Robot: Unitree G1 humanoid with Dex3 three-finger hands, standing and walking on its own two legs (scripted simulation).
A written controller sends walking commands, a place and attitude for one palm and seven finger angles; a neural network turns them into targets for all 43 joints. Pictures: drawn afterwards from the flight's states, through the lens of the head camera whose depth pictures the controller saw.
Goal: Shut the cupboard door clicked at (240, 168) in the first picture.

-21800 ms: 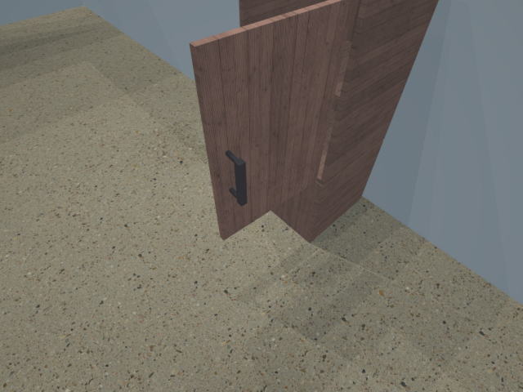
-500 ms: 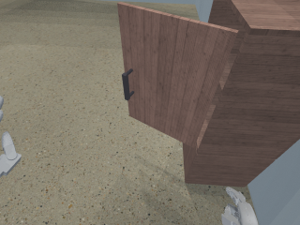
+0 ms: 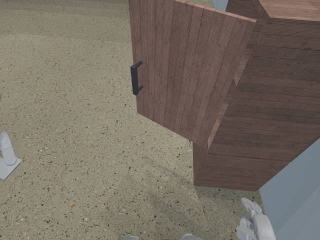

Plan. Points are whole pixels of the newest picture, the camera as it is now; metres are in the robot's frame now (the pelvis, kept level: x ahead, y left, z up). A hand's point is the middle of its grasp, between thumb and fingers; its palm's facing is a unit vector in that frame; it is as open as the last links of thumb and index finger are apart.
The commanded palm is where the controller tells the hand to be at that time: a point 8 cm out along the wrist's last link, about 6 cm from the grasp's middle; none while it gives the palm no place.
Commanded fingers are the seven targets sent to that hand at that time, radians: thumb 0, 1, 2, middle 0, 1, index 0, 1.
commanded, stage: step back with the hand held close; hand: left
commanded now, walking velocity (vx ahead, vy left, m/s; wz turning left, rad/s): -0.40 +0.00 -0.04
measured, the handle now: (137, 78) +0.73 +0.13 -0.05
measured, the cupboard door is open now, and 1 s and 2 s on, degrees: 62 62 62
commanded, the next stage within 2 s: stop stepping back and stand still in 0.78 s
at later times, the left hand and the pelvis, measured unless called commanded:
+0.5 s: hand out of the picture +0.15 +0.25 +0.18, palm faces +0.42 -0.80 -0.44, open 7.4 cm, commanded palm +0.07 +0.30 +0.20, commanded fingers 0.00 0.90 0.90 -0.20 -0.30 -0.20 -0.30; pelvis -0.05 +0.00 +0.01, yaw +3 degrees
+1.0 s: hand out of the picture +0.08 +0.23 +0.21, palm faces +0.39 -0.83 -0.40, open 7.4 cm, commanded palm +0.02 +0.28 +0.20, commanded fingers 0.00 0.90 0.90 -0.20 -0.30 -0.20 -0.30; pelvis -0.13 -0.01 +0.01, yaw -2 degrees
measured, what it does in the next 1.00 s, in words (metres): walks backwards: right foot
